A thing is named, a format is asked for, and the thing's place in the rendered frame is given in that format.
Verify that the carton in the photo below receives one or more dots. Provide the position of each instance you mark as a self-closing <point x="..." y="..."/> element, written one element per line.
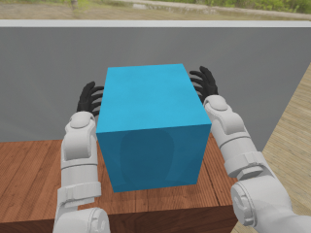
<point x="152" y="128"/>

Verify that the robot left upper arm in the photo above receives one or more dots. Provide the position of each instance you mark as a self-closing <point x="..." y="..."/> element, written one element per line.
<point x="92" y="220"/>

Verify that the right robot forearm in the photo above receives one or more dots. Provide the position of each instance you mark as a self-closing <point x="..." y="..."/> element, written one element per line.
<point x="242" y="160"/>

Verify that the left robot forearm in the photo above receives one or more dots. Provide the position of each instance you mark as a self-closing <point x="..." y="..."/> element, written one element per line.
<point x="78" y="164"/>

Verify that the pedestal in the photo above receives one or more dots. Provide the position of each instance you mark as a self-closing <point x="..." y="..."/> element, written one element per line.
<point x="30" y="177"/>

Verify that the right robot hand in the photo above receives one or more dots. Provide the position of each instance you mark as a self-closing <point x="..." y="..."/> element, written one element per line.
<point x="208" y="83"/>

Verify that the robot right upper arm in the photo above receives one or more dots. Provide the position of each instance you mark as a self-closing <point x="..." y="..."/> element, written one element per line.
<point x="263" y="204"/>

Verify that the left robot hand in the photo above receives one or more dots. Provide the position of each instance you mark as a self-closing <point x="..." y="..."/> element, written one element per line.
<point x="85" y="103"/>

